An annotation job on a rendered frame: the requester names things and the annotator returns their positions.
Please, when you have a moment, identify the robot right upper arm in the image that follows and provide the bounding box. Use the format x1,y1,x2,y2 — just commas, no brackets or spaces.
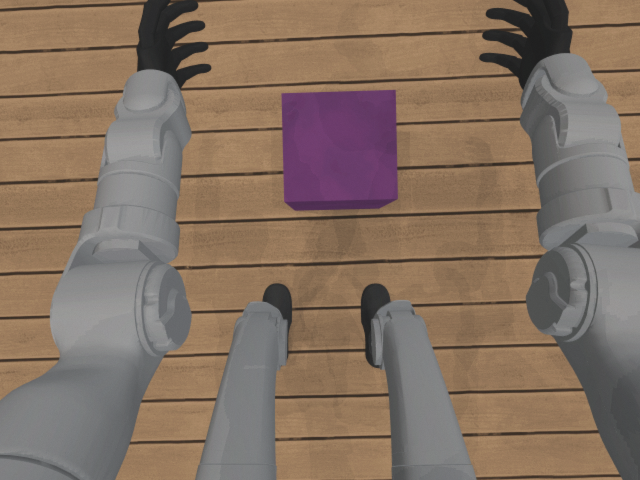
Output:
526,242,640,480

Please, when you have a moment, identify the robot left thigh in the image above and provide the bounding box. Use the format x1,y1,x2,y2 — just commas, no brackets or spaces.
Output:
195,312,288,480

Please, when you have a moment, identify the carton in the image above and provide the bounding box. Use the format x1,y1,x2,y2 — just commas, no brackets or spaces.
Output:
281,90,398,211

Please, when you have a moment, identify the right robot hand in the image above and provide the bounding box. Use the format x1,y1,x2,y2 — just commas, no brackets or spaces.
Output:
479,0,573,89

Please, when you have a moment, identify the robot right forearm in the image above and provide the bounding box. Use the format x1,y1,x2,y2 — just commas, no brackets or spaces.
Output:
520,53,640,250

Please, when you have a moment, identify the left robot hand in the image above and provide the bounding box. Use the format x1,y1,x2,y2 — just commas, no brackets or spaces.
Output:
136,0,211,89

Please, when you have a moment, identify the robot left forearm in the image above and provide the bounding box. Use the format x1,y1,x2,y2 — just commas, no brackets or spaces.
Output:
50,69,192,348

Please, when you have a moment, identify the robot left upper arm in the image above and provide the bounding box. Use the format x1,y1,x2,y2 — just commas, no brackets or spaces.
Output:
0,259,192,480

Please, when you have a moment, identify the left robot foot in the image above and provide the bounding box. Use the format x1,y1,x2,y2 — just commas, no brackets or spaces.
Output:
262,283,292,359

